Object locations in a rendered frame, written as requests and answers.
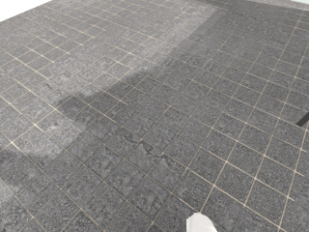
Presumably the table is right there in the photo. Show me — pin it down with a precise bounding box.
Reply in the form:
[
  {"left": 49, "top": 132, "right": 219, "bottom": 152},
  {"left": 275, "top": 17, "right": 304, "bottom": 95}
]
[{"left": 296, "top": 112, "right": 309, "bottom": 127}]

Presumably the right robot thigh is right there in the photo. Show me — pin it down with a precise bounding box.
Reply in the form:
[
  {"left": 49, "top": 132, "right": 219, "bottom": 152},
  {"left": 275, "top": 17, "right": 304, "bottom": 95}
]
[{"left": 186, "top": 214, "right": 217, "bottom": 232}]

